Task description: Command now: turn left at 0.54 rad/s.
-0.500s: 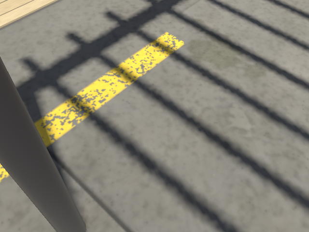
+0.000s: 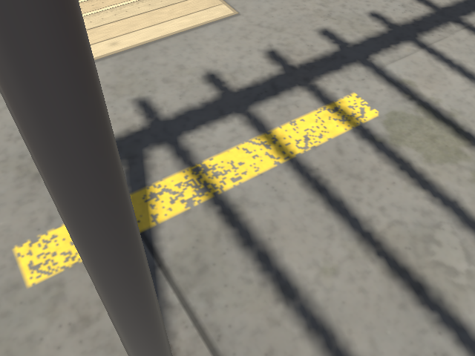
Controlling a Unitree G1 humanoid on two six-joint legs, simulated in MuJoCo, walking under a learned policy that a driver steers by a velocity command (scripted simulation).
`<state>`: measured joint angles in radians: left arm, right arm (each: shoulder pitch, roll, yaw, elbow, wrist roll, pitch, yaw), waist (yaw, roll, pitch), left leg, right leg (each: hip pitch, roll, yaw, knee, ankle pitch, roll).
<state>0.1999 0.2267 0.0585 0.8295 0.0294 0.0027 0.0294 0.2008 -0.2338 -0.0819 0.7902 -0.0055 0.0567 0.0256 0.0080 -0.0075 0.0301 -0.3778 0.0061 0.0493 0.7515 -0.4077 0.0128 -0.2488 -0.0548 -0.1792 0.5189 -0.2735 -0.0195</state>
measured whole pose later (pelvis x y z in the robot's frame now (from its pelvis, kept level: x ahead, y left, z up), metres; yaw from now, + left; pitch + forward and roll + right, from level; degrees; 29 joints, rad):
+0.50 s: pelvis +0.00 +0.00 +0.00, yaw +6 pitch -1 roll +1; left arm 0.24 0.24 0.05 0.88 0.01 0.05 0.01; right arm 0.16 -0.21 -0.01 0.79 -0.02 0.02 -0.03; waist 0.04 -0.01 0.04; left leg -0.24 -0.07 -0.01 0.51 -0.25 0.05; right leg -0.19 0.00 0.02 0.51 -0.29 0.00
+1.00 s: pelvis -0.02 +0.00 +0.01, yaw -11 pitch +1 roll -1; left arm 0.14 0.33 0.09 0.81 0.03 0.09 -0.05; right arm 0.26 -0.27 -0.05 0.78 -0.02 -0.01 -0.05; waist -0.02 -0.06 0.05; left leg -0.18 0.03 0.08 0.42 -0.25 0.02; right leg -0.53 0.06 0.07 1.16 -0.37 0.05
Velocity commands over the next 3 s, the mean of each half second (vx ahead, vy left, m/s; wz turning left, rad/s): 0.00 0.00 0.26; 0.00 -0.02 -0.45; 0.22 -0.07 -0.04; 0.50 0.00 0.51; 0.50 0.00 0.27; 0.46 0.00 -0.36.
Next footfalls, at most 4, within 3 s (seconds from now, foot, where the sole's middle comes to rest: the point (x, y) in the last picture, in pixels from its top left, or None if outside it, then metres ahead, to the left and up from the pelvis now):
0.04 left None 0.05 0.10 -0.77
0.48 right None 0.04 -0.11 -0.77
0.78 left None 0.03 0.10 -0.77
1.26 right None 0.00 -0.20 -0.77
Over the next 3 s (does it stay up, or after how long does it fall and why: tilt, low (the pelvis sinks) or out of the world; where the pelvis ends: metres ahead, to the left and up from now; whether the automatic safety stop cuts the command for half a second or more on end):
stays up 0.82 -0.04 0.00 its command is cut before an obstacle from the start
